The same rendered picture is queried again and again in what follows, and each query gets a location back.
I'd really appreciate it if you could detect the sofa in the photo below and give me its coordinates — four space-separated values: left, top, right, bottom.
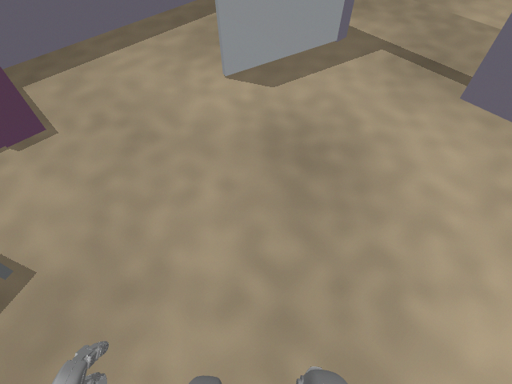
0 67 46 148

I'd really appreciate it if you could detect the left robot hand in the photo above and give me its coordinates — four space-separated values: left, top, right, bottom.
52 341 109 384

